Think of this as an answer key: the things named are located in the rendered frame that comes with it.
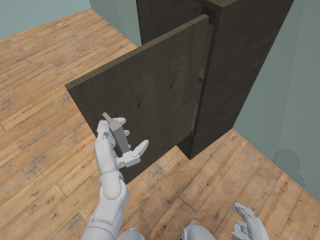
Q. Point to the robot right shin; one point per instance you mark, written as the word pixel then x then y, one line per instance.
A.
pixel 194 223

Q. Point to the cupboard door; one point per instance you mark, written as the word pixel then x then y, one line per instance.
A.
pixel 153 87

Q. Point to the robot right thigh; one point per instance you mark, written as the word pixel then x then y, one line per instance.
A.
pixel 196 232

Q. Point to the robot left hand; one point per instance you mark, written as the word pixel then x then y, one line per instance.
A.
pixel 105 154

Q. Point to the left robot forearm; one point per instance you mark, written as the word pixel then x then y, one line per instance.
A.
pixel 107 218

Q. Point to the handle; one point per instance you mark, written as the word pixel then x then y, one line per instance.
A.
pixel 118 133

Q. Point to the robot right hand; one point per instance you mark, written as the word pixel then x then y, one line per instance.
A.
pixel 253 230

